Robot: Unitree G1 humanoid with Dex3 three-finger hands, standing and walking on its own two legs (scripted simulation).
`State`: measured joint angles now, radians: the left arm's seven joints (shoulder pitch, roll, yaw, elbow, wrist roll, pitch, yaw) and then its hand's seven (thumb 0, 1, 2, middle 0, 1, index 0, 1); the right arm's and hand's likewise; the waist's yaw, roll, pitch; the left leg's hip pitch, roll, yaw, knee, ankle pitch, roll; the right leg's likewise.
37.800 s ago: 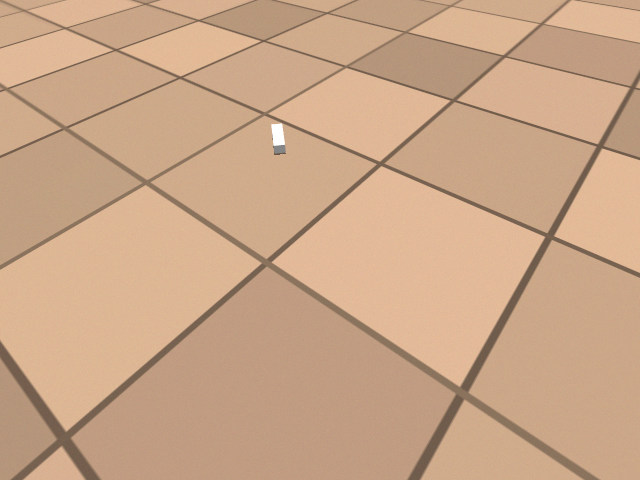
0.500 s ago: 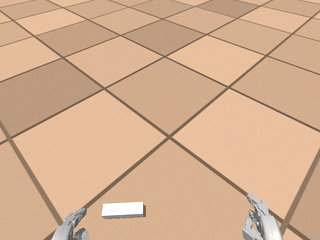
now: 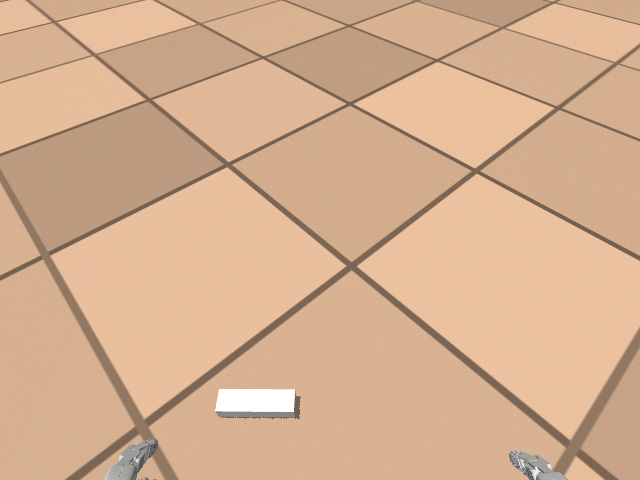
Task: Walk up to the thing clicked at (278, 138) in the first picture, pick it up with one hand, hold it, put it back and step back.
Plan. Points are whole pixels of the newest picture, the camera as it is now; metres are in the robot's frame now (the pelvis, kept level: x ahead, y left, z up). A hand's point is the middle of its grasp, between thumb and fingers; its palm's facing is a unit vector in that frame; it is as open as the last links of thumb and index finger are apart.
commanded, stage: stand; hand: left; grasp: from above
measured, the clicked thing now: (256, 403) +0.46 +0.21 -0.72
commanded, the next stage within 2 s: none
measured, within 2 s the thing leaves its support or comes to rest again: neither
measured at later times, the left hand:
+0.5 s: hand out of the picture +0.03 +0.25 -0.13, palm faces +0.05 -0.94 -0.33, open 7.4 cm
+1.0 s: hand out of the picture +0.04 +0.24 -0.12, palm faces +0.03 -0.94 -0.33, open 7.4 cm
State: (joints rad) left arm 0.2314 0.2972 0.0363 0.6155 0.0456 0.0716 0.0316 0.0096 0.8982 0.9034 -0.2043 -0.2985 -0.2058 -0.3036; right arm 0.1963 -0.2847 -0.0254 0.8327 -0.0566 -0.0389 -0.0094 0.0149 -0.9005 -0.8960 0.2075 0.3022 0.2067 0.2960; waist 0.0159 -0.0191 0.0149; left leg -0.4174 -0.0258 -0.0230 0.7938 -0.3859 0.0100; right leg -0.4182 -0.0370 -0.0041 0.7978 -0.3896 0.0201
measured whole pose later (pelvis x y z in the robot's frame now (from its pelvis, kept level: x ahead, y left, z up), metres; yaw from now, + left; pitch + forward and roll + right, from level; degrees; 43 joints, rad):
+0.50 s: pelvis -0.01 +0.01 +0.03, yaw +0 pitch -5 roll +0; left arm 0.21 0.29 0.04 1.08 0.03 0.01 0.03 0.01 0.90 0.90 -0.20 -0.30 -0.21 -0.30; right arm 0.17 -0.28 -0.03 1.07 -0.03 0.01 -0.01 0.01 -0.90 -0.90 0.21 0.30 0.20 0.30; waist 0.02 0.01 0.06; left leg -0.15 -0.04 -0.02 0.44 -0.20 0.02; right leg -0.14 -0.05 -0.01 0.43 -0.20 0.04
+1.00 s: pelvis -0.01 +0.00 +0.04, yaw +0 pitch -5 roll +0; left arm 0.16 0.29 0.03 1.15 0.02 0.00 0.02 0.01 0.90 0.90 -0.20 -0.30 -0.21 -0.30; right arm 0.16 -0.31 -0.02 1.13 -0.02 0.01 -0.01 0.01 -0.90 -0.90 0.20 0.30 0.20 0.30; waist 0.00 0.02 0.07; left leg -0.12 -0.01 -0.04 0.37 -0.17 0.00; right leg -0.11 -0.03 -0.02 0.37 -0.17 0.02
